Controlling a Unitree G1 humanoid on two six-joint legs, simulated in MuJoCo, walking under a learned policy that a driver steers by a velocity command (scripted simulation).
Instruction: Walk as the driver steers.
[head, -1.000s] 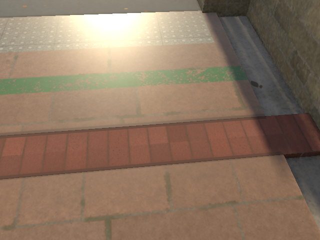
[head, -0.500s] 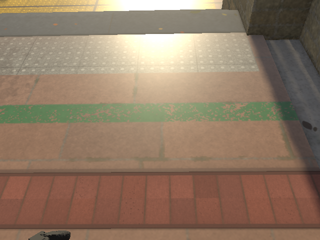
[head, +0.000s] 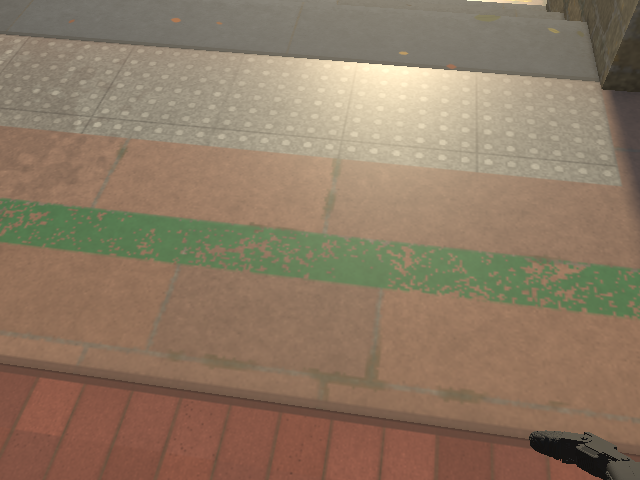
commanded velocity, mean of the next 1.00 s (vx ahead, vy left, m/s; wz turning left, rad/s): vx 0.50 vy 0.00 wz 0.01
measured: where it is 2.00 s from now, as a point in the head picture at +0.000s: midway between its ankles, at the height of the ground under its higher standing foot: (394, 237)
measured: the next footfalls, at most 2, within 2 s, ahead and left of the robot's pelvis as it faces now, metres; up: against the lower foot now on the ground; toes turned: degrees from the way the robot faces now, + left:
left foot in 0.02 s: +0.17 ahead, +0.11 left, +0.00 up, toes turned +1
right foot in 0.54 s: +0.48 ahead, -0.13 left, +0.00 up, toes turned -2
